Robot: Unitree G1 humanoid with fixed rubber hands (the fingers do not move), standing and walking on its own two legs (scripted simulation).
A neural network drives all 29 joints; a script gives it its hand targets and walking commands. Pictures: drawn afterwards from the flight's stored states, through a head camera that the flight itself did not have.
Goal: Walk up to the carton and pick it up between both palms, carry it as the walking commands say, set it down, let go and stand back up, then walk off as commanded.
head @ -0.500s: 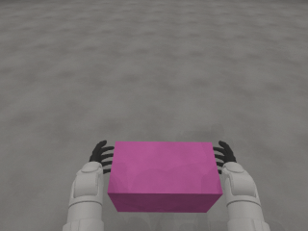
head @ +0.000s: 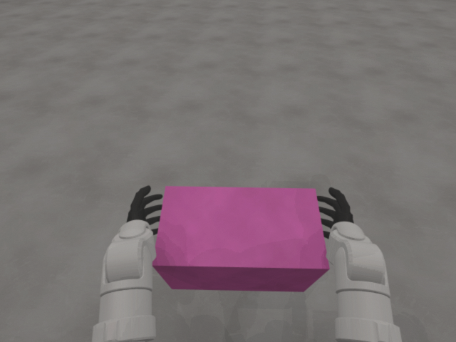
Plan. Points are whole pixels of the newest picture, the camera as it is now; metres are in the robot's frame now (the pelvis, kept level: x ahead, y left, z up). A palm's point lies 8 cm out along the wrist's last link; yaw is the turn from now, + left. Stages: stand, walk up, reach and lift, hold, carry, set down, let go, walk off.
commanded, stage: carry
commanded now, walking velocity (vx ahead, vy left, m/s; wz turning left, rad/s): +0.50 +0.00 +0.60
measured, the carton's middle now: (238, 242) +0.31 -0.01 +0.00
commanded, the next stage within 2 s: none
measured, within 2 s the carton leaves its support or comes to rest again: neither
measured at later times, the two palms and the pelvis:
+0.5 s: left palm (81, 221) +0.28 +0.25 +0.12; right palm (287, 188) +0.35 -0.09 +0.12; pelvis +0.09 +0.04 +0.01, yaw +12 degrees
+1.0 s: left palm (38, 154) +0.47 +0.41 +0.11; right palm (192, 113) +0.62 +0.10 +0.11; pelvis +0.35 +0.16 +0.01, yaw +29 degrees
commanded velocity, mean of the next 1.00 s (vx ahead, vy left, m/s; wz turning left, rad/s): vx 0.50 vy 0.00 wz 0.60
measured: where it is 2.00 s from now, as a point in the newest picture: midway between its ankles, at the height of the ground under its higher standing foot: (121, 232)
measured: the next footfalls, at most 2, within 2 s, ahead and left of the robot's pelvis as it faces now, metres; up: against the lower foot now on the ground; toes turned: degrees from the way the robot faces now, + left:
left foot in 0.60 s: +0.21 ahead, +0.20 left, +0.00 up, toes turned +23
right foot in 1.06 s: +0.60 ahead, +0.15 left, +0.00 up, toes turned +23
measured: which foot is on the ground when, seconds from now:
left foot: down 0.00-0.34, up 0.36-0.58, down 0.60-1.00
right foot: down 0.00-0.64, up 0.66-1.00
